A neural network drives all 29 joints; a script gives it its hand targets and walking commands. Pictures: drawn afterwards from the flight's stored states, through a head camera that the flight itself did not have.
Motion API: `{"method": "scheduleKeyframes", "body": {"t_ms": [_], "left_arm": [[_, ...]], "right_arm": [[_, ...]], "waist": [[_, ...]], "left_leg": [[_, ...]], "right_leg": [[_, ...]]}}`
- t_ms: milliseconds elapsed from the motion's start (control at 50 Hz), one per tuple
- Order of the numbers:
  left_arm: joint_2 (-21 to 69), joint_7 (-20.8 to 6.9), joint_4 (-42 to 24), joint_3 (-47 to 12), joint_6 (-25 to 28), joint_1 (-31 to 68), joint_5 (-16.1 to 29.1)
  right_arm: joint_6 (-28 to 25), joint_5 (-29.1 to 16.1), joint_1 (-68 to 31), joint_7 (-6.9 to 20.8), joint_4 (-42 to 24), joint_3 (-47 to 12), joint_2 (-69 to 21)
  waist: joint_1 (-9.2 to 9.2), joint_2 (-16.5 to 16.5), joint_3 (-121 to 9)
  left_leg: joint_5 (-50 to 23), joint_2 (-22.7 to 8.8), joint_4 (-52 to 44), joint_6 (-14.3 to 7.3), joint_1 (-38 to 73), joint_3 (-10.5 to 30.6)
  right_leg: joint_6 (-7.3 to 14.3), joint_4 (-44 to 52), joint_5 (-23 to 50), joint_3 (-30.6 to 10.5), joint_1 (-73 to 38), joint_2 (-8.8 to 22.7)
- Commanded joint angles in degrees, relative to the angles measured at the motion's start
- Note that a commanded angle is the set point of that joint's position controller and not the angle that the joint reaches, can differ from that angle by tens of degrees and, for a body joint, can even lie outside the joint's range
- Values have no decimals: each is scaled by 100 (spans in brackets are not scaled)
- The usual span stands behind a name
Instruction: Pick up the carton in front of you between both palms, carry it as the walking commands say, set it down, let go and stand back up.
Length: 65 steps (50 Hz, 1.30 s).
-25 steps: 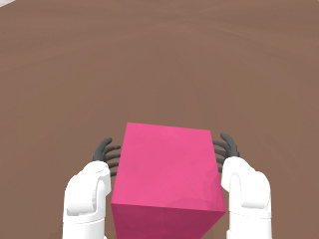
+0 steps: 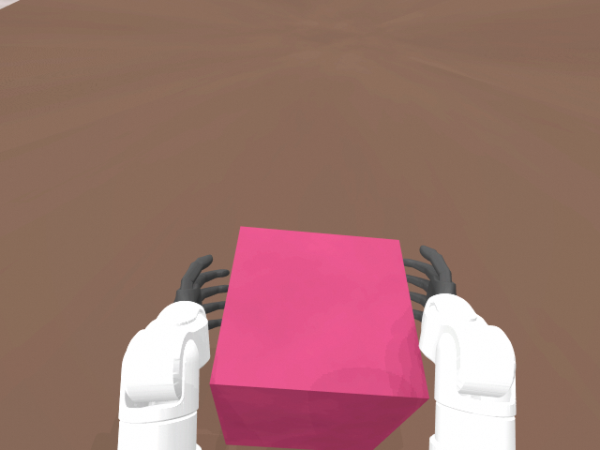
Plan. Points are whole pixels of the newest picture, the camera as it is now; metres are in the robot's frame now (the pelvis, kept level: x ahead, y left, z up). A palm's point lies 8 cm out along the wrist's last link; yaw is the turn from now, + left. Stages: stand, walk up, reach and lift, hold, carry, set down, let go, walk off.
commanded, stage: carry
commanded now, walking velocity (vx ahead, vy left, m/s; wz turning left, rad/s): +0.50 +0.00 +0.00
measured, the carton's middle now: (308, 346) +0.28 +0.00 +0.00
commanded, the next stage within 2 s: none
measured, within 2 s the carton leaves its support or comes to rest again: neither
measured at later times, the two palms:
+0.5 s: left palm (235, 155) +0.61 +0.14 +0.10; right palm (392, 149) +0.63 -0.15 +0.10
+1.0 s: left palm (250, 79) +0.96 +0.15 +0.09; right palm (365, 75) +0.97 -0.14 +0.11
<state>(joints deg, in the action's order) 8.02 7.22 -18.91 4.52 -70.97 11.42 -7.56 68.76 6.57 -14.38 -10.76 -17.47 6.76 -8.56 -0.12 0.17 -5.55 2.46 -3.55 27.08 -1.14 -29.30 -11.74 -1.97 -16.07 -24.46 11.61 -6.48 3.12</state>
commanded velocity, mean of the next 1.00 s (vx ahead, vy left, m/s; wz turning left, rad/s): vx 0.45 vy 0.00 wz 0.00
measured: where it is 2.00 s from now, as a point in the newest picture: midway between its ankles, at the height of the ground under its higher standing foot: (304, 302)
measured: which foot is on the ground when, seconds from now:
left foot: up 0.00-0.00, down 0.02-0.54, up 0.56-0.98, down 1.00-1.00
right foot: down 0.00-0.04, up 0.06-0.48, down 0.50-1.00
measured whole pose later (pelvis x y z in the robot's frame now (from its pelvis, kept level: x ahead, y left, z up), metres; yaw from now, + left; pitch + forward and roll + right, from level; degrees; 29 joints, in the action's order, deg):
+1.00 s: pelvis +0.69 +0.01 +0.00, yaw +0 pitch +3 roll +0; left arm 7.9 7.4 -19.8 4.6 -70.9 11.4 -7.5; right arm 68.0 6.5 -14.8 -10.7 -18.0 6.5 -8.7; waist 0.2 0.1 -4.2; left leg -0.3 -2.9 25.0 -2.0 -27.1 -12.5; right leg -2.6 -20.9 -26.6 11.2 -5.6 4.0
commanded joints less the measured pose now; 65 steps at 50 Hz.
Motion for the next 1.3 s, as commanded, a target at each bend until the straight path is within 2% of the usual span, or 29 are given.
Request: {"method": "scheduleKeyframes", "body": {"t_ms": [0,20,40,60,100,140,200,300,400,460,480,500,520,540,600,640,720,800,900,960,980,1000,1020,1040,1080,1120,1180,1240,1280], "left_arm": [[5011,-1681,-358,-3751,31,2990,2485],[5057,-1679,-468,-3824,-28,3203,2540],[4995,-1702,-485,-3827,-44,3262,2550],[5196,-1704,-351,-3896,-7,3383,2574],[5531,-1711,-351,-3945,115,3507,2629],[5756,-1678,-426,-4006,217,3546,2662],[5819,-1583,-503,-4046,318,3351,2618],[5594,-1511,-592,-4022,258,3104,2516],[5401,-1620,-356,-3973,94,2991,2539],[5383,-1684,-174,-3881,51,2998,2540],[5397,-1701,-73,-3823,58,2936,2524],[5400,-1723,-30,-3782,62,2895,2507],[5343,-1760,244,-3722,142,2925,2445],[5577,-1772,252,-3755,203,2893,2510],[5954,-1770,-153,-3838,366,3288,2659],[6045,-1764,-337,-3896,450,3347,2721],[5919,-1800,-418,-3864,507,2976,2713],[5639,-1789,-610,-3847,475,2849,2681],[5204,-1693,-602,-3744,267,2733,2516],[5048,-1662,-549,-3731,124,2841,2495],[4996,-1661,-527,-3746,97,2901,2483],[5026,-1655,-604,-3823,31,3132,2542],[4948,-1669,-579,-3819,-6,3122,2551],[5130,-1671,-428,-3888,20,3112,2545],[5427,-1670,-522,-3961,136,3397,2587],[5708,-1638,-651,-4047,226,3556,2671],[5768,-1548,-751,-4074,305,3275,2621],[5633,-1498,-918,-4086,286,3199,2561],[5542,-1523,-866,-4056,212,3105,2564]], "right_arm": [[270,-2444,-2032,2066,352,-3881,-5307],[252,-2361,-2086,2093,482,-3807,-5235],[224,-2389,-2000,2098,677,-3815,-5402],[201,-2434,-2115,2114,573,-3794,-5516],[122,-2468,-2282,2138,498,-3810,-5839],[64,-2537,-2464,2152,336,-3853,-6002],[36,-2559,-2306,2180,220,-3865,-5978],[93,-2513,-2037,2162,143,-3824,-5660],[184,-2322,-1833,2138,401,-3771,-5488],[209,-2325,-1995,2146,490,-3808,-5484],[217,-2331,-2018,2148,519,-3830,-5474],[214,-2337,-2059,2155,553,-3842,-5445],[241,-2402,-2290,2150,400,-3946,-5535],[207,-2372,-2331,2170,498,-3946,-5542],[6,-2483,-2381,2174,523,-4055,-6057],[-93,-2491,-2274,2134,467,-4093,-6237],[-215,-2401,-1913,2030,376,-4188,-6256],[-197,-2431,-1887,1973,107,-4241,-6035],[57,-2481,-1946,1993,8,-4149,-5565],[196,-2459,-1843,2037,205,-4005,-5402],[226,-2433,-1901,2064,204,-3946,-5338],[241,-2378,-1953,2093,336,-3865,-5250],[210,-2379,-1829,2095,599,-3827,-5358],[188,-2413,-1780,2107,568,-3775,-5439],[112,-2412,-1942,2140,486,-3757,-5792],[50,-2441,-2173,2151,335,-3774,-5995],[14,-2470,-2067,2160,143,-3788,-5973],[22,-2413,-1859,2143,18,-3776,-5823],[63,-2348,-1759,2123,73,-3772,-5732]], "waist": [[161,347,-1429],[178,-1030,-2111],[163,-1954,-2126],[132,-1448,-1975],[127,-425,-1789],[65,-481,-1774],[59,-727,-1652],[83,-789,-1159],[123,-877,-660],[3,-917,-873],[-76,-660,-1207],[-190,-94,-1601],[-159,1627,-2105],[-146,1669,-1895],[-98,223,-1739],[-63,457,-1784],[-50,709,-1488],[-68,740,-1079],[-97,900,-622],[55,694,-1020],[138,383,-1360],[158,-900,-2191],[162,-1771,-2389],[131,-1429,-2264],[142,-690,-2024],[47,-610,-1939],[14,-730,-2073],[75,-1017,-2057],[52,-894,-1973]], "left_leg": [[578,136,-264,-94,2945,-12],[1511,-1608,-532,-850,4509,2669],[1052,-2125,-1457,-1260,4857,4262],[239,-2070,-1305,-1247,4705,3673],[-883,-1763,-1068,-871,3938,2487],[-324,-1531,-1367,-576,3409,1797],[-75,-1359,-1666,-623,3339,1255],[-769,-1077,-1715,-638,3597,653],[-1561,-1009,-1549,-475,3696,322],[-2630,-885,-459,-236,3566,-62],[-2533,-645,519,-82,3105,-318],[-988,-547,1833,66,2079,-208],[782,177,3628,343,132,114],[2380,376,4436,245,-661,776],[1678,-367,4359,-27,-766,1202],[1284,-410,3745,13,-449,1058],[885,-352,2576,219,-775,686],[350,-241,1279,284,-830,346],[-246,-15,176,59,-283,37],[-615,512,-548,12,1652,-470],[-1026,38,-531,10,2924,-2],[-2443,-1679,-114,-751,4753,2117],[-3391,-2158,-640,-1365,4978,3281],[-3900,-2120,-670,-1354,4653,2776],[-4060,-1736,-688,-885,4050,1696],[-3384,-1414,-963,-570,3448,1099],[-3394,-1256,-946,-631,3249,553],[-3331,-1150,-772,-605,3257,304],[-2640,-1000,-546,-462,3051,162]], "right_leg": [[312,-2352,3896,245,1123,670],[33,-4212,2345,16,2873,211],[-10,-5324,-215,-419,4145,-441],[166,-6004,-247,-974,4497,-109],[358,-5652,300,-1180,4446,371],[328,-4944,816,-1085,4087,474],[182,-4127,1150,-791,4214,414],[62,-2454,1859,-339,4434,323],[263,-1328,2463,18,3924,67],[359,-889,2267,356,2564,-239],[356,-787,1884,558,1461,-432],[410,-670,1158,-564,249,465],[1306,-65,248,-3456,-1150,2070],[1508,452,1251,-4109,-1037,2179],[1092,63,2932,-2267,-240,1758],[858,300,2482,-1632,116,1544],[958,635,2530,-1020,32,1361],[924,595,3141,-575,-157,1136],[724,394,3957,-214,-286,1089],[297,-1396,5349,392,132,707],[128,-2385,4115,270,1008,528],[-117,-4091,1886,5,2652,178],[-179,-5335,-600,-369,3549,-446],[-38,-5829,-748,-913,3762,-240],[152,-5045,-254,-1161,3779,214],[130,-3708,236,-1007,3244,302],[53,-2386,358,-662,2663,62],[14,-1605,1194,-373,2485,-24],[-1,-954,2030,-243,2118,12]]}}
